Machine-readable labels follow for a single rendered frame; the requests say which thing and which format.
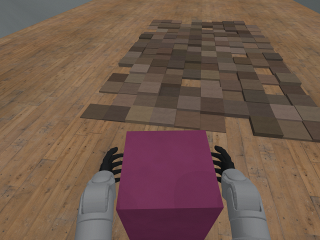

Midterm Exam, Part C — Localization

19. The right robot hand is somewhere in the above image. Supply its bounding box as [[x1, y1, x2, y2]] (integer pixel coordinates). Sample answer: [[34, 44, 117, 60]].
[[211, 145, 235, 183]]

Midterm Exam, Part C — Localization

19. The carton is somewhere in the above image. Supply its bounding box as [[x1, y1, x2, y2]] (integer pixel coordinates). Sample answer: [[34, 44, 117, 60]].
[[116, 130, 224, 240]]

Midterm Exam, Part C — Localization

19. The robot right forearm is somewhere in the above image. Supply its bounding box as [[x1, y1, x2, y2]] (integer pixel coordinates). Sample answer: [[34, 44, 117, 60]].
[[221, 168, 271, 240]]

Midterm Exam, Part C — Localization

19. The robot left forearm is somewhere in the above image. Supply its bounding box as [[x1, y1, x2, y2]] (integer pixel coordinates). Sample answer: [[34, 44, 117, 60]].
[[74, 170, 116, 240]]

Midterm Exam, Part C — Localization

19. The left robot hand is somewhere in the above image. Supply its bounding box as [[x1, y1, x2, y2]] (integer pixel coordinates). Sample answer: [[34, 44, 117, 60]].
[[99, 147, 124, 183]]

